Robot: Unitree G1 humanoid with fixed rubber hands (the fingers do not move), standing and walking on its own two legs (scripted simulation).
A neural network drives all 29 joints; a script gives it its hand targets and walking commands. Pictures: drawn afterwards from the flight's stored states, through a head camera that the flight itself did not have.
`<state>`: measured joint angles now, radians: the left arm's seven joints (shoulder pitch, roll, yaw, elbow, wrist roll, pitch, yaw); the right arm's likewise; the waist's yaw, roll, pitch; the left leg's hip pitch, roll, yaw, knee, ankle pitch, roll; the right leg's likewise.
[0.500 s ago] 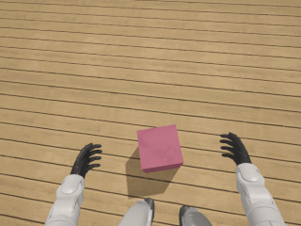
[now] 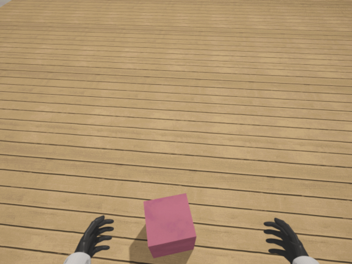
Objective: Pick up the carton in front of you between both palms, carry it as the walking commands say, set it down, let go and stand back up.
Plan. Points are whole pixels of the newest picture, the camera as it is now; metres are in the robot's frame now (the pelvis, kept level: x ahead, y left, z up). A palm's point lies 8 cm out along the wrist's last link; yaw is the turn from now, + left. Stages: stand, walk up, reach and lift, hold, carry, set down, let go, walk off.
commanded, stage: let go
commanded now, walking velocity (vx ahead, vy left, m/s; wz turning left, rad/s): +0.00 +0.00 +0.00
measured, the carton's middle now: (169, 226) +0.39 +0.07 -0.65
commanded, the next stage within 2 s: stand in 0.26 s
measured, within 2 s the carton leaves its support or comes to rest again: neither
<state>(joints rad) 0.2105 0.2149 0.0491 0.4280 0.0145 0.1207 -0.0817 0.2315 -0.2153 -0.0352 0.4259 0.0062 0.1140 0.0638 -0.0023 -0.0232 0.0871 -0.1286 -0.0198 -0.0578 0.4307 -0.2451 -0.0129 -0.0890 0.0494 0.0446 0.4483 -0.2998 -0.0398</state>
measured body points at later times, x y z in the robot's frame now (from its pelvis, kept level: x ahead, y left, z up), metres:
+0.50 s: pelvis +0.01 +0.03 +0.00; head +0.01 +0.04 +0.44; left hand +0.16 +0.31 -0.10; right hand +0.15 -0.26 -0.08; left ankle +0.00 +0.13 -0.74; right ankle -0.03 -0.09 -0.74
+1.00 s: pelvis +0.01 +0.04 +0.00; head +0.01 +0.05 +0.45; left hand +0.14 +0.33 -0.11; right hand +0.13 -0.27 -0.10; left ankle +0.00 +0.13 -0.74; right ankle -0.03 -0.09 -0.74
